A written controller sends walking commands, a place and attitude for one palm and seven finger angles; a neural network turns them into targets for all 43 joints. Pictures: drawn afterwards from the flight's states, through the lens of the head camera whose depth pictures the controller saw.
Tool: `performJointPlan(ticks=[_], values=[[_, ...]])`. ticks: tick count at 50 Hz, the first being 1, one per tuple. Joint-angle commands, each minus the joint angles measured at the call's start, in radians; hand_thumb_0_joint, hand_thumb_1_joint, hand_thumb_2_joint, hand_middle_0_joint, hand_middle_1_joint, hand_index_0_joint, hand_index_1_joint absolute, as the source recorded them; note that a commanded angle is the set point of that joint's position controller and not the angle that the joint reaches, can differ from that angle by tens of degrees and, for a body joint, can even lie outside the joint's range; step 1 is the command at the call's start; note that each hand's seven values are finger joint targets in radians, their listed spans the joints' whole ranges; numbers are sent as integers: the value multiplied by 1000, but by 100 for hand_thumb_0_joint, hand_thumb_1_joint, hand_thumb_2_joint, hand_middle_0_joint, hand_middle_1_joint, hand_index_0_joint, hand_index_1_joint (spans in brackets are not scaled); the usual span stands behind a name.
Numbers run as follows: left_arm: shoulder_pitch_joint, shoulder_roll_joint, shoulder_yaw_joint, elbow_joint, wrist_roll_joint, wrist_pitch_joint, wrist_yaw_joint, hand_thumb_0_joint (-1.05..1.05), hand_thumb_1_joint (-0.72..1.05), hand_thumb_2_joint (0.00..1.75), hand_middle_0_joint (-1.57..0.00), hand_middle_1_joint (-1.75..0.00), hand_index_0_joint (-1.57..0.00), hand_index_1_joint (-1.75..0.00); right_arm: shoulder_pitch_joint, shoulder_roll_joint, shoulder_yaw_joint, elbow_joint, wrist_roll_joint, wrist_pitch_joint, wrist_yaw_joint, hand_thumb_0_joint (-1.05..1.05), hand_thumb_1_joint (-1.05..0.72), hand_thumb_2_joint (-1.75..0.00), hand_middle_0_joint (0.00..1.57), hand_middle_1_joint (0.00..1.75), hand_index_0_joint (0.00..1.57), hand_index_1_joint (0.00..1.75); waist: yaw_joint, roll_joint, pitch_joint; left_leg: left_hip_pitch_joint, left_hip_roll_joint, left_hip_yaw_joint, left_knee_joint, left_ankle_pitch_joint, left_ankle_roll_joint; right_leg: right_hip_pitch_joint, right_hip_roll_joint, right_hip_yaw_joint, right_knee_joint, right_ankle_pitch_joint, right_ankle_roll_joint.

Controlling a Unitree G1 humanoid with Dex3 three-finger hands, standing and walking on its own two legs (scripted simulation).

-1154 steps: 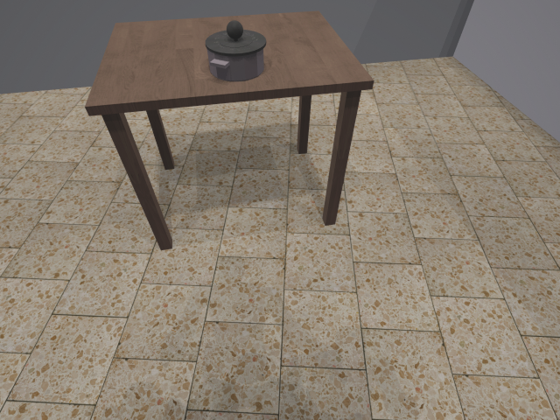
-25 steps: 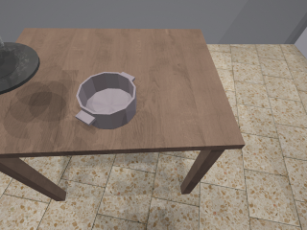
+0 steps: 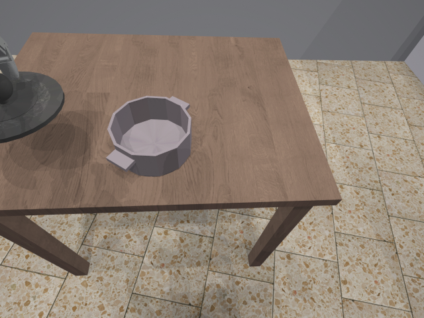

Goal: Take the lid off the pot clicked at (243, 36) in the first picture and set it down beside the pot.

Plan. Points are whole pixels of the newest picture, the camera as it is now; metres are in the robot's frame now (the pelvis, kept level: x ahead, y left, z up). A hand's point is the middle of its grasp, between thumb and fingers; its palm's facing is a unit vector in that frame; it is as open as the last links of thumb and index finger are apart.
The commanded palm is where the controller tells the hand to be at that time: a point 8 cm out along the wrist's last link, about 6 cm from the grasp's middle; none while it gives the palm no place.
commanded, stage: lower the lid onto the table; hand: left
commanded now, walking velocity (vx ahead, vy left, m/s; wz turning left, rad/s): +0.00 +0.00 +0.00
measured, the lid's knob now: out of the picture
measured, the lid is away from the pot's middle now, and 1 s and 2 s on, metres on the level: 0.24 0.24 0.23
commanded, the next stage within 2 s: none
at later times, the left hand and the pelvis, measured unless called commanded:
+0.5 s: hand out of the picture +0.45 +0.35 +0.16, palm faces -0.39 -0.13 -0.91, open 8.0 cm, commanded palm +0.49 +0.35 +0.23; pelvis +0.00 +0.01 +0.00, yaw +0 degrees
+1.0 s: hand (10, 106) +0.47 +0.35 +0.13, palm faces -0.44 -0.11 -0.89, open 8.0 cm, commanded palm +0.50 +0.34 +0.19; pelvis +0.00 +0.02 -0.01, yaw -1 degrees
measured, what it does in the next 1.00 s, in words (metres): stands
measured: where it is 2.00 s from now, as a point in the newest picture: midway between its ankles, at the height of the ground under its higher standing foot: outside the picture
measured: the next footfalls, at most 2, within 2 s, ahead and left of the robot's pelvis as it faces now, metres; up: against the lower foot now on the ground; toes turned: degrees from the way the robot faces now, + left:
none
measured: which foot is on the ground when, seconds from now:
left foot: down 0.00-1.00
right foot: down 0.00-1.00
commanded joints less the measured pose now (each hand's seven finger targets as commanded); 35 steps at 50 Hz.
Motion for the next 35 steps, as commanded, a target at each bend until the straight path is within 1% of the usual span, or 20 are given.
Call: performJointPlan(ticks=[1,4,6,8,9,11,12,13,14,16,17,20,21,22,25,26,28,30,32,35], values=[[-502,274,72,-223,-13,-21,61,0,57,104,-85,-105,-83,-104,63,-187,-68,-77,-4,-28,-19,0,-90,-90,20,30,20,30,-3,176,-407,453,70,-130,4,511,-43,-78,51,-14,-20,165,-55],[-506,288,76,-192,-14,-21,63,0,57,104,-85,-105,-83,-104,68,-187,-67,-69,-7,-26,-18,0,-90,-90,20,30,20,30,-7,135,-380,401,62,-117,2,406,-32,-67,52,-9,-19,146,-51],[-524,253,52,-227,-16,-31,66,0,57,104,-85,-105,-83,-104,61,-189,-70,-74,-4,-28,-19,0,-90,-90,20,30,20,30,-6,181,-404,442,71,-129,3,477,-45,-89,50,-11,-15,153,-57],[-535,302,91,-250,-9,-37,73,0,57,104,-85,-105,-83,-104,74,-189,-71,-72,-10,-26,-17,0,-90,-90,20,30,20,30,-1,190,-436,460,70,-134,12,496,-47,-80,55,-9,-9,151,-55],[-527,293,89,-249,-8,-41,74,0,57,104,-85,-105,-83,-104,76,-185,-73,-75,-12,-27,-19,0,-90,-90,20,30,20,30,-3,178,-447,462,67,-136,17,498,-45,-82,55,-9,-9,154,-53],[-479,284,88,-203,-17,-50,73,0,57,104,-85,-105,-83,-104,73,-191,-71,-75,-9,-27,-20,0,-90,-90,20,30,20,30,-2,175,-407,432,69,-131,14,490,-49,-87,52,-11,-9,159,-56],[-481,304,106,-209,-15,-51,76,0,57,104,-85,-105,-83,-104,77,-190,-71,-71,-12,-24,-17,0,-90,-90,20,30,20,30,4,163,-418,433,69,-136,19,494,-49,-79,54,-10,-2,160,-54],[-474,271,77,-177,-15,-48,76,0,57,104,-85,-105,-83,-104,80,-188,-71,-72,-10,-21,-17,0,-90,-90,20,30,20,30,-6,149,-405,422,67,-132,18,482,-48,-91,56,-10,-2,152,-52],[-479,282,85,-185,-16,-48,75,0,57,104,-85,-105,-83,-104,77,-189,-72,-70,-11,-21,-16,0,-90,-90,20,30,20,30,-2,139,-392,407,67,-129,16,450,-43,-87,55,-9,-7,149,-51],[-496,250,59,-216,-19,-55,76,0,57,104,-85,-105,-83,-104,74,-193,-74,-77,-5,-19,-16,0,-90,-90,20,30,20,30,-5,176,-406,441,75,-142,13,498,-57,-111,54,-13,-5,143,-57],[-489,240,57,-192,-12,-53,79,0,57,104,-85,-105,-83,-104,86,-189,-78,-68,-12,-21,-17,0,-90,-90,20,30,20,30,-10,166,-401,445,73,-143,25,471,-51,-131,58,-10,-1,127,-53],[-492,302,99,-201,-12,-64,87,0,57,104,-85,-105,-83,-104,92,-193,-73,-70,-12,-22,-22,0,-90,-90,20,30,20,30,-7,147,-428,419,66,-134,19,428,-43,-95,58,-5,2,132,-52],[-509,269,74,-228,-20,-72,85,0,57,104,-85,-105,-83,-104,85,-194,-75,-74,-10,-24,-23,0,-90,-90,20,30,20,30,-10,180,-435,445,74,-144,20,481,-55,-115,55,-9,1,142,-57],[-492,250,68,-193,-15,-70,88,0,57,104,-85,-105,-83,-104,99,-191,-78,-62,-16,-25,-23,0,-90,-90,20,30,20,30,-14,166,-418,445,73,-148,29,467,-53,-137,60,-11,5,125,-52],[-467,280,84,-155,-17,-74,92,0,57,104,-85,-105,-83,-104,105,-195,-72,-60,-11,-24,-25,0,-90,-90,20,30,20,30,-13,145,-395,403,66,-136,27,420,-46,-121,61,-6,7,125,-53],[-491,260,68,-202,-19,-83,89,0,57,104,-85,-105,-83,-104,97,-199,-75,-63,-10,-23,-25,0,-90,-90,20,30,20,30,-11,190,-412,438,76,-146,24,478,-61,-141,57,-11,6,131,-57],[-517,278,87,-238,-10,-88,97,0,57,104,-85,-105,-83,-104,106,-195,-79,-62,-17,-24,-22,0,-90,-90,20,30,20,30,-9,221,-451,479,78,-160,37,521,-70,-156,63,-9,13,119,-56],[-472,251,80,-172,-12,-90,97,0,57,104,-85,-105,-83,-104,116,-193,-81,-57,-19,-26,-24,0,-90,-90,20,30,20,30,-13,174,-412,455,78,-162,39,474,-67,-180,64,-12,12,97,-52],[-468,214,49,-154,-20,-90,95,0,57,104,-85,-105,-83,-104,114,-196,-79,-54,-16,-23,-23,0,-90,-90,20,30,20,30,-19,168,-388,434,76,-159,38,439,-65,-190,63,-9,14,94,-54],[-478,262,80,-162,-16,-96,103,0,57,104,-85,-105,-83,-104,125,-200,-80,-54,-17,-27,-27,0,-90,-90,20,30,20,30,-15,136,-413,409,71,-150,37,396,-54,-157,64,-5,18,101,-53]])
